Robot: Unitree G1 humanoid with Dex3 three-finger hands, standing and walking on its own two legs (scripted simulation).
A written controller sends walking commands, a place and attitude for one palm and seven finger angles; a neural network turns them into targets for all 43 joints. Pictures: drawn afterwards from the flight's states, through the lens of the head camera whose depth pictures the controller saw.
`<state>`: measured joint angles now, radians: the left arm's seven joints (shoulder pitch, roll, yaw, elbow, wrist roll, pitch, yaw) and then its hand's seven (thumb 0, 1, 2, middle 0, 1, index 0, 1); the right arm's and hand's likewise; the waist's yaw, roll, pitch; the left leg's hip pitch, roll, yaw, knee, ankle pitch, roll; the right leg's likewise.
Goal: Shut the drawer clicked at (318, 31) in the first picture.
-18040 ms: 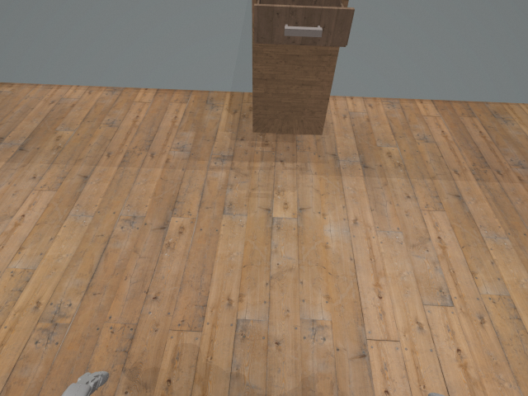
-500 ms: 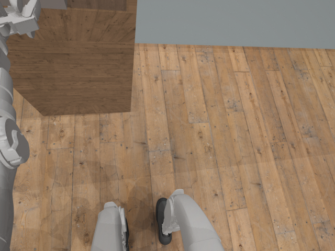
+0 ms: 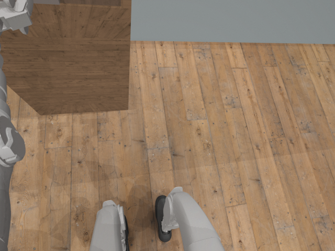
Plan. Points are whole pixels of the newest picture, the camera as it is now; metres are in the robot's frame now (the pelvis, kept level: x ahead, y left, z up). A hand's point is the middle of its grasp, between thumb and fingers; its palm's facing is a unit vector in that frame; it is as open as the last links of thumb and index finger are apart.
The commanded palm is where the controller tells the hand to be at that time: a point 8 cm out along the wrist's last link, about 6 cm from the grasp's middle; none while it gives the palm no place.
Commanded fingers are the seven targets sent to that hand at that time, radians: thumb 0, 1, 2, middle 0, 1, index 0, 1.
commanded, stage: pull the fist back off the drawer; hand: left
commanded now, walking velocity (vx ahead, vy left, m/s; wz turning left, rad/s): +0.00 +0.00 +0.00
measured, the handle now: out of the picture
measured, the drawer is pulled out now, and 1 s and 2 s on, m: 0.00 0.00 0.00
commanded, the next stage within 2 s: draw the hand back to the body in 0.30 s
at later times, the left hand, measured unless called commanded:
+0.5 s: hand (29, 14) +0.58 +0.19 +0.09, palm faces +0.03 -1.00 -0.04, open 2.9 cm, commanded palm +0.53 +0.23 +0.10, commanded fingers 0.00 0.90 0.90 -1.40 -1.60 -1.40 -1.60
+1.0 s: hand out of the picture +0.41 +0.21 +0.18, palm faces +0.09 -0.98 -0.18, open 3.3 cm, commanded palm +0.37 +0.26 +0.19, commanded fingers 0.00 0.90 0.90 -1.40 -1.60 -1.40 -1.60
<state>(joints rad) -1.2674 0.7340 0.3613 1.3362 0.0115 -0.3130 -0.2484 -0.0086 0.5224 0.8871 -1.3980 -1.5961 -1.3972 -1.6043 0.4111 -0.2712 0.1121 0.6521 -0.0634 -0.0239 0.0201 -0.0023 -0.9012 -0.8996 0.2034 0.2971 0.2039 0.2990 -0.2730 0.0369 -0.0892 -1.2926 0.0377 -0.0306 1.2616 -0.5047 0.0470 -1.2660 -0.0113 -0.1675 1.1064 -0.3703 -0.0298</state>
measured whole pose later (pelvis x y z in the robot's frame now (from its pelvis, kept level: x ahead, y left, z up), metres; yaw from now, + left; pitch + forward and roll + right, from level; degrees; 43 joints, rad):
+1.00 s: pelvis +0.08 +0.00 +0.09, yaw +1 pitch +10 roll -2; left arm -0.08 0.32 0.18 0.22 -0.14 -0.17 -0.11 0.01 0.90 0.90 -1.40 -1.60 -1.40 -1.60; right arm 0.23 -0.25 0.02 0.53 0.04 0.00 -0.03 0.00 -0.90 -0.90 0.20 0.30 0.20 0.30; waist -0.01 0.04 -0.10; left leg -0.46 0.00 0.04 0.73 -0.44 0.04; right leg -0.50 -0.01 -0.08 0.68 -0.35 -0.01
